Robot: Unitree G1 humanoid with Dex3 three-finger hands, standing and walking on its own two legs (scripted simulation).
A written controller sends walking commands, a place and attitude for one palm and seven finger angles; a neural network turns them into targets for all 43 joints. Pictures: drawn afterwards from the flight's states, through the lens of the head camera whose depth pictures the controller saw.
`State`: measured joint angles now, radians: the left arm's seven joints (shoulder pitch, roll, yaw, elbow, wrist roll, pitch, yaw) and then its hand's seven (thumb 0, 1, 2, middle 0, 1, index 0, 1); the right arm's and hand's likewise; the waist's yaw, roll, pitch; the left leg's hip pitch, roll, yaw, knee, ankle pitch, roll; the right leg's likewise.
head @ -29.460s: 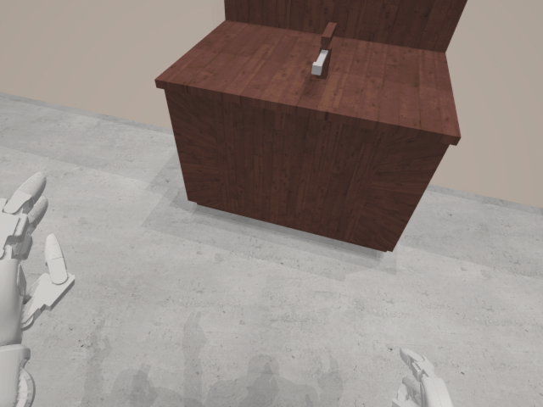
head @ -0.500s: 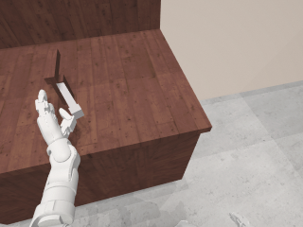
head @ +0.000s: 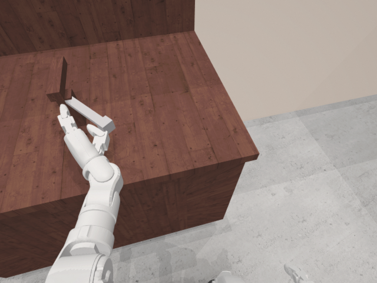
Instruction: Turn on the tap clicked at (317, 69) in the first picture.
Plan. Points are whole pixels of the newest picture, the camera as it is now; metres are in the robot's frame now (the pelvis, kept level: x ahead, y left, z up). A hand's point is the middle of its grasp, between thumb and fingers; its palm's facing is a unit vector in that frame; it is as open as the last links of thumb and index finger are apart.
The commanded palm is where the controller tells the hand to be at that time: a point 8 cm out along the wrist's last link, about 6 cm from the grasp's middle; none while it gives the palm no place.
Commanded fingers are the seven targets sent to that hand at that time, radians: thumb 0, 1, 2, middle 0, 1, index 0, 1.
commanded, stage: push the lever round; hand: left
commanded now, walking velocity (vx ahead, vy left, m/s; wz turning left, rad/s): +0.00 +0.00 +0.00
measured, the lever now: (105, 125) +0.44 +0.19 +0.07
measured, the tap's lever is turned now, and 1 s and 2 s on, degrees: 38 66 81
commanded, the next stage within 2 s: lift the hand up off the lever in 1.32 s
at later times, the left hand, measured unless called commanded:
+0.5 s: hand (119, 128) +0.44 +0.16 +0.07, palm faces +0.74 -0.67 -0.09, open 7.8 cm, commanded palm +0.38 +0.19 +0.07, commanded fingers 0.00 0.90 0.90 -0.15 -0.15 -0.15 -0.15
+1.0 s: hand (134, 115) +0.48 +0.13 +0.07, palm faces +0.78 -0.61 -0.14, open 7.7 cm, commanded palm +0.42 +0.16 +0.07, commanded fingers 0.00 0.90 0.90 -0.15 -0.15 -0.15 -0.15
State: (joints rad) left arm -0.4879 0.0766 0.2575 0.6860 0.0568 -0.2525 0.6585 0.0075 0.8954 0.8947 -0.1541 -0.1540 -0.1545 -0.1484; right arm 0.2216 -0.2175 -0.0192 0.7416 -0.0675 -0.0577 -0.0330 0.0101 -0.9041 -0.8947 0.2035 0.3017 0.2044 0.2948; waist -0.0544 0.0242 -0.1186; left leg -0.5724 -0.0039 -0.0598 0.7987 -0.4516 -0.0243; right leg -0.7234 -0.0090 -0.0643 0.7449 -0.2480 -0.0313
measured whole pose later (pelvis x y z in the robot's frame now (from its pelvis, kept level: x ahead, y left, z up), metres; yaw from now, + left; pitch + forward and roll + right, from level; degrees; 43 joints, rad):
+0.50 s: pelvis +0.00 +0.00 +0.00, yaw +0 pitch +14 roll +0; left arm -0.61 0.01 0.28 0.78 0.12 -0.21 0.86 0.01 0.91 0.90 -0.15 -0.15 -0.16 -0.15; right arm 0.24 -0.20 -0.04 0.77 -0.11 -0.03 0.00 0.01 -0.90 -0.89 0.20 0.30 0.20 0.29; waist -0.07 0.02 -0.15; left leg -0.61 0.00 -0.05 0.82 -0.46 -0.03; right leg -0.76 0.00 -0.06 0.76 -0.25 -0.03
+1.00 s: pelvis -0.01 -0.01 -0.02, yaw +0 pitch +19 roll +0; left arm -0.91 0.03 0.39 1.04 0.19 -0.18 1.02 0.01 0.92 0.91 -0.15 -0.15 -0.16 -0.15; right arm 0.24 -0.20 -0.04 0.81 -0.15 -0.04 0.04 0.01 -0.91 -0.89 0.20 0.30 0.20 0.29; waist -0.12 0.02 -0.16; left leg -0.75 0.00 -0.06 0.89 -0.46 -0.04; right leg -0.90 -0.01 -0.06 0.82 -0.25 -0.04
